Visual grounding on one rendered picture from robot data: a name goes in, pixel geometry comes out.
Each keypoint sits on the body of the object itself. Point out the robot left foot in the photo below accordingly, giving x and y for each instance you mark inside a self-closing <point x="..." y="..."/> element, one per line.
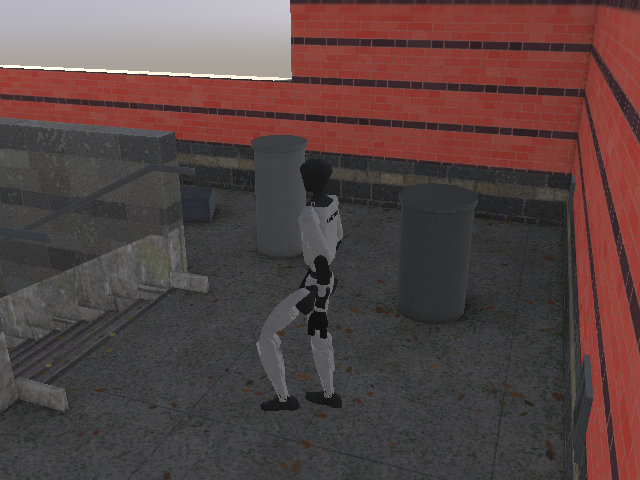
<point x="275" y="405"/>

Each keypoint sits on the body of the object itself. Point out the robot left thigh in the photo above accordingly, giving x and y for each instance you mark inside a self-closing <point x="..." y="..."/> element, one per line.
<point x="286" y="311"/>

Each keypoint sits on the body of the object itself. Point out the left robot upper arm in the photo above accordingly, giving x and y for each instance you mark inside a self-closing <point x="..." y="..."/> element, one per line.
<point x="309" y="223"/>

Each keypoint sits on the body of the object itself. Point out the left robot forearm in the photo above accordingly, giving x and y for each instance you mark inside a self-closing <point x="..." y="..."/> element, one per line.
<point x="323" y="275"/>

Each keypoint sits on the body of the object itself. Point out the left robot hand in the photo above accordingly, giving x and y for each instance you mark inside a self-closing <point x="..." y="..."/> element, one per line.
<point x="318" y="321"/>

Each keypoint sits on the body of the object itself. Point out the right robot upper arm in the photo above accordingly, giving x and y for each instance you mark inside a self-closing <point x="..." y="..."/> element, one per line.
<point x="339" y="225"/>

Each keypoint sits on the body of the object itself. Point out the right robot hand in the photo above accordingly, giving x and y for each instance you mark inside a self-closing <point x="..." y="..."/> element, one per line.
<point x="304" y="280"/>

